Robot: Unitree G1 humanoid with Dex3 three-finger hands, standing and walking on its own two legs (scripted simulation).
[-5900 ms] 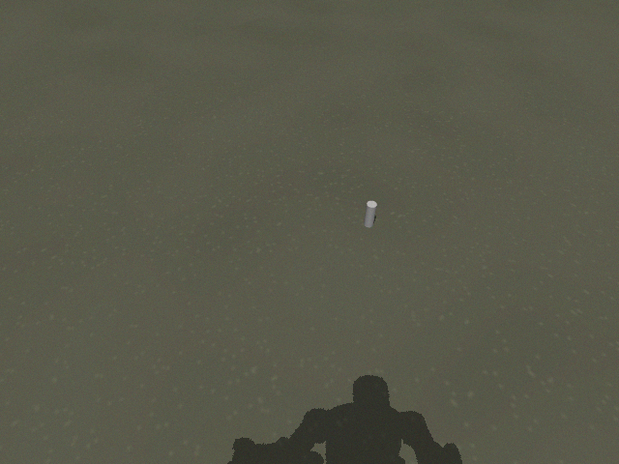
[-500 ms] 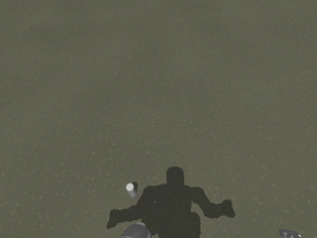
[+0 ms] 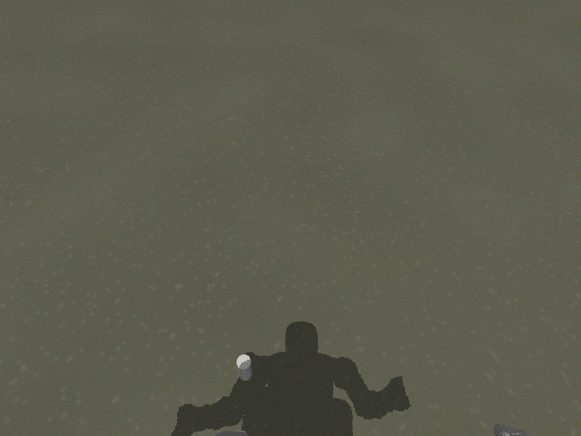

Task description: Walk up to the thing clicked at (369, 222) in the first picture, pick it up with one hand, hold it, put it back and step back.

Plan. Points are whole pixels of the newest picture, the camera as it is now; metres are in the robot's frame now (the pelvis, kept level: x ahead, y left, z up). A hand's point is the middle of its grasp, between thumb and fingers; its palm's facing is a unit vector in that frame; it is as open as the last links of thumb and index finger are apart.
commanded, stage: walk up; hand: left
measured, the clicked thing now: (244, 368) +0.40 +0.15 -0.70
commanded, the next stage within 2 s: none
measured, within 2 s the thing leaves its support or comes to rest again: neither
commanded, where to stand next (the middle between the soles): +0.05 -0.02 m, yaw -6 degrees
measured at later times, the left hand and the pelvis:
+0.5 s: hand out of the picture +0.04 +0.25 -0.13, palm faces -0.13 -0.89 -0.44, open 7.4 cm; pelvis -0.04 -0.02 +0.00, yaw -6 degrees
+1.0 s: hand out of the picture +0.10 +0.23 -0.15, palm faces -0.09 -0.89 -0.44, open 7.4 cm; pelvis -0.01 -0.03 -0.01, yaw -4 degrees
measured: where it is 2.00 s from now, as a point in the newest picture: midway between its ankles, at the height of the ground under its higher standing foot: outside the picture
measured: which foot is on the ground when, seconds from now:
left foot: down 0.00-0.32, up 0.34-0.58, down 0.60-0.96, up 0.98-1.00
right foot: up 0.00-0.28, down 0.30-0.64, up 0.66-0.92, down 0.94-1.00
